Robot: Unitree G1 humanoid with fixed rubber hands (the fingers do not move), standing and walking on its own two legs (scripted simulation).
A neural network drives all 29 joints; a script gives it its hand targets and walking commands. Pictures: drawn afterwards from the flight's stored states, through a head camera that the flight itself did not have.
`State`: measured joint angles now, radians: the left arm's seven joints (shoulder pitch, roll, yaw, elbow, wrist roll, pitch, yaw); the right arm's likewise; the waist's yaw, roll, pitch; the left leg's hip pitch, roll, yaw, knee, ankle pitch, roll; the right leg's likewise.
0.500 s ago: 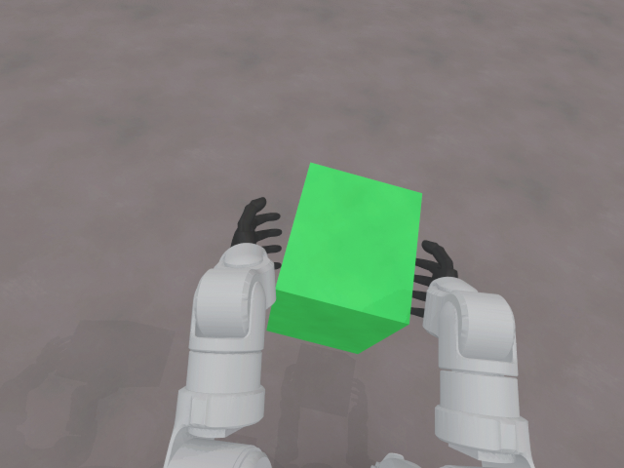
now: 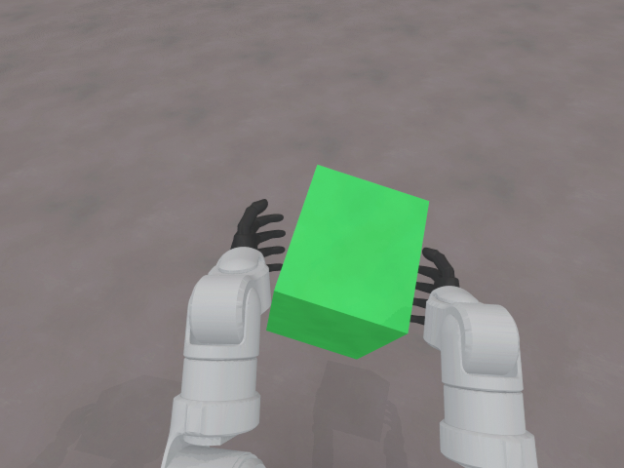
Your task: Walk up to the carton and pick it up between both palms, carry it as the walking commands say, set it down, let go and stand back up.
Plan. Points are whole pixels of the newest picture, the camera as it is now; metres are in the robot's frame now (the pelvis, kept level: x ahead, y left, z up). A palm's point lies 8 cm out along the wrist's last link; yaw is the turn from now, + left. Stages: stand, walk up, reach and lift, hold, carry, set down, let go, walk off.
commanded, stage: carry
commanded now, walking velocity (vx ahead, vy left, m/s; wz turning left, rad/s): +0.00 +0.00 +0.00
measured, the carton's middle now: (339, 272) +0.39 -0.02 +0.02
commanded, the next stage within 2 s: hold in 1.96 s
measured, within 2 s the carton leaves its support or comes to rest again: neither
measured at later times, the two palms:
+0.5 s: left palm (230, 267) +0.33 +0.11 +0.11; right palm (420, 311) +0.29 -0.11 +0.07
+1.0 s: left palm (249, 275) +0.33 +0.09 +0.10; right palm (439, 318) +0.29 -0.14 +0.05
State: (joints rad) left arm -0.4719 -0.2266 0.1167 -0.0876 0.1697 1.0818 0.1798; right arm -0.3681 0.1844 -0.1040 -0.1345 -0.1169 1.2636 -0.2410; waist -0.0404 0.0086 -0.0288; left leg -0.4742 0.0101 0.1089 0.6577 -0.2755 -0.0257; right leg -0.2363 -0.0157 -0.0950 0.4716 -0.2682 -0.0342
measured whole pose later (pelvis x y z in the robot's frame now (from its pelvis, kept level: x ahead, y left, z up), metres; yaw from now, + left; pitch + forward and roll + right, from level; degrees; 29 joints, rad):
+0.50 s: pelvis +0.01 +0.01 -0.01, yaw -1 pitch +1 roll +1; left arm -0.49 -0.23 0.16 0.10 0.19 1.06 0.21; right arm -0.37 0.19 -0.11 0.07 -0.16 1.25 -0.18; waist -0.01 -0.02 -0.11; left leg -0.35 -0.01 0.14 0.45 -0.13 0.07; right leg -0.24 -0.03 -0.08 0.54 -0.32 -0.01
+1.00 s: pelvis +0.01 -0.01 -0.01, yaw -1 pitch +2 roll +0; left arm -0.43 -0.21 0.13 0.14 0.21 0.95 0.12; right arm -0.32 0.17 -0.10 0.12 -0.17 1.16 -0.15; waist 0.00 -0.01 -0.14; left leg -0.37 0.03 0.12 0.49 -0.15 0.03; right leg -0.25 0.01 -0.10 0.54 -0.33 -0.05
